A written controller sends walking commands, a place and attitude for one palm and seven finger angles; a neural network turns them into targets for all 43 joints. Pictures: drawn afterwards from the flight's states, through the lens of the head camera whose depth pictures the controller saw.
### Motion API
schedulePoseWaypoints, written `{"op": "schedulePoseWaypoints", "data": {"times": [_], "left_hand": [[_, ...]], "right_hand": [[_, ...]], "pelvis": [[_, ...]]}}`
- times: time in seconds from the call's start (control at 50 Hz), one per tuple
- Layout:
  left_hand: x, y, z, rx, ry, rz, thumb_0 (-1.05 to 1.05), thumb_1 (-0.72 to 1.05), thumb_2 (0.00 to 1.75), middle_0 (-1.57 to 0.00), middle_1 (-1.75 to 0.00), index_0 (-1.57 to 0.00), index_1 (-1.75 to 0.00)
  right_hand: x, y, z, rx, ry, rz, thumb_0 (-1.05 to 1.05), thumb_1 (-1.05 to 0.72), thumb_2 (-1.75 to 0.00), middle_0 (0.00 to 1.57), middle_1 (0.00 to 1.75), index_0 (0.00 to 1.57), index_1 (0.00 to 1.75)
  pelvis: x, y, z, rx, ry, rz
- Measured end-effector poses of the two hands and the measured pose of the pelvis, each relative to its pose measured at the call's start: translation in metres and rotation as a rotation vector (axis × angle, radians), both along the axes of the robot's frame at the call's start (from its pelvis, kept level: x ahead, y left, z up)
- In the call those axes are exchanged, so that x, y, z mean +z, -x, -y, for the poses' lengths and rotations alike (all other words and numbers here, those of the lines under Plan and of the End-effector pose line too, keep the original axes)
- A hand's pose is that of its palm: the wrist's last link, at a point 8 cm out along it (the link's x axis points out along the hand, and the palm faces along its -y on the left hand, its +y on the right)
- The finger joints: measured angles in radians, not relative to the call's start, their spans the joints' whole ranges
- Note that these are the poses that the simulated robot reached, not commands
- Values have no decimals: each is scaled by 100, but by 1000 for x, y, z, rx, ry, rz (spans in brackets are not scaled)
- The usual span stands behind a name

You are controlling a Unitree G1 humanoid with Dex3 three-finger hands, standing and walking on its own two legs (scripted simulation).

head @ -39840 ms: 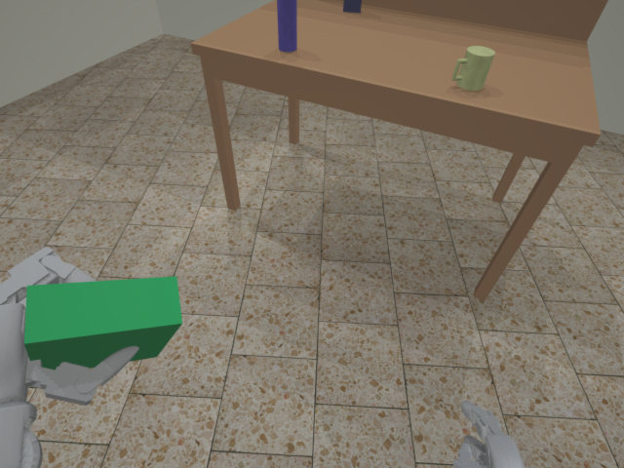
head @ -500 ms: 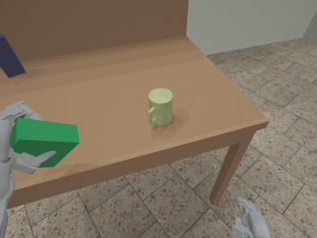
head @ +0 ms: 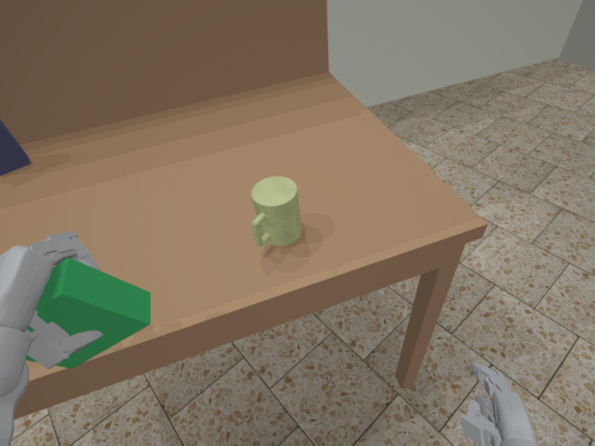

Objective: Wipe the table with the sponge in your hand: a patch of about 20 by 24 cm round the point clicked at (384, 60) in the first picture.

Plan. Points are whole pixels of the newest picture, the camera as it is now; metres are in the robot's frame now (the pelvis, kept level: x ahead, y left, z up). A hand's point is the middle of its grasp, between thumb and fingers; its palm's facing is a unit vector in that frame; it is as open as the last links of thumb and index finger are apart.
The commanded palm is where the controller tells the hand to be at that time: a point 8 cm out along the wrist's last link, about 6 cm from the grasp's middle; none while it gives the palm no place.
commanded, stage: turn the palm down, sponge in hand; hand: left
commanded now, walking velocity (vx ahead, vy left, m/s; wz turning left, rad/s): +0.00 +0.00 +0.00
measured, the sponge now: (84, 322) +0.21 +0.29 +0.11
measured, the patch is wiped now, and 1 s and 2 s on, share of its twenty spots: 0.00 0.00 0.00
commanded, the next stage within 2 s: move the sponge above the wiping area in 1.16 s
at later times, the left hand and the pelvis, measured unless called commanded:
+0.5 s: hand (66, 305) +0.20 +0.28 +0.16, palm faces +0.13 -0.20 -0.97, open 9.2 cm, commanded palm +0.17 +0.30 +0.25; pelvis -0.02 +0.02 +0.01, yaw +0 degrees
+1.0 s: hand (24, 286) +0.21 +0.33 +0.18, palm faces +0.21 -0.06 -0.98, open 9.1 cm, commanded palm +0.17 +0.32 +0.25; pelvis -0.02 +0.04 +0.01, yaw +0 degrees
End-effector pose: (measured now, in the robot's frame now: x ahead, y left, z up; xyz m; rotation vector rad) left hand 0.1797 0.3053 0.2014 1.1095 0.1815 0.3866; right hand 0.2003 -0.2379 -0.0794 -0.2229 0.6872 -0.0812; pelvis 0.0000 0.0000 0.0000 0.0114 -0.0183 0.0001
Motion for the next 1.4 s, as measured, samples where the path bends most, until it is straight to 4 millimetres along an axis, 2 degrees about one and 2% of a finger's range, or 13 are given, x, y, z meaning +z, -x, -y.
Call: {"op": "schedulePoseWaypoints", "data": {"times": [0.08,0.12,0.24,0.32,0.44,0.5,0.56,0.64,0.72,0.88,1.08,1.28,1.4], "left_hand": [[5,0,31,-163,-42,51,0,-43,106,-83,-140,-83,-142],[13,0,36,-190,-86,94,0,-43,106,-83,-140,-83,-142],[36,-1,1,16,-147,144,0,-43,106,-83,-140,-83,-141],[31,1,-16,118,-149,50,0,-43,106,-83,-140,-83,-142],[7,1,9,-28,-168,-83,0,-43,106,-83,-141,-83,-142],[10,3,19,-108,-219,-57,0,-43,105,-83,-140,-83,-142],[24,4,13,-91,-277,19,0,-43,105,-83,-140,-83,-142],[43,4,-12,37,-291,88,0,-43,105,-83,-140,-83,-142],[42,4,-26,113,-265,59,0,-43,105,-83,-141,-83,-142],[6,2,-4,-18,-259,-67,0,-43,105,-83,-141,-83,-142],[41,-5,-30,84,-325,30,0,-43,105,-83,-140,-83,-142],[12,-8,-10,-6,-275,-78,0,-43,105,-83,-141,-83,-142],[21,-13,-17,25,-342,-54,0,-43,106,-83,-140,-83,-141]], "right_hand": [[9,-9,-11,18,-4,58,2,-91,-90,20,29,20,30],[13,-13,-18,30,-17,74,2,-91,-90,20,29,20,30],[15,-18,-37,59,-74,76,2,-90,-90,20,29,20,30],[16,-20,-46,80,-89,81,2,-90,-90,20,30,20,30],[22,-24,-57,114,-69,108,2,-90,-90,20,30,20,30],[27,-25,-63,132,-59,117,2,-90,-90,20,30,20,30],[30,-27,-70,146,-64,115,2,-90,-90,20,30,20,30],[31,-29,-79,157,-86,104,2,-90,-90,20,30,20,30],[32,-30,-85,160,-104,105,2,-90,-90,20,30,20,30],[33,-35,-95,181,-85,110,2,-90,-90,20,30,20,30],[34,-41,-104,203,-101,91,2,-90,-90,20,30,20,30],[33,-45,-101,201,-96,92,2,-90,-90,20,30,20,30],[30,-45,-96,206,-84,70,2,-90,-90,20,30,20,30]], "pelvis": [[0,1,-1,1,0,3],[1,2,-2,0,0,6],[3,8,-4,-1,1,27],[5,13,-8,2,0,35],[7,19,-15,8,1,45],[8,19,-18,4,2,53],[9,20,-20,2,6,61],[10,21,-23,4,9,68],[11,23,-28,7,8,63],[12,22,-35,4,6,60],[13,17,-37,9,10,67],[13,13,-38,6,8,51],[13,10,-34,5,8,55]]}}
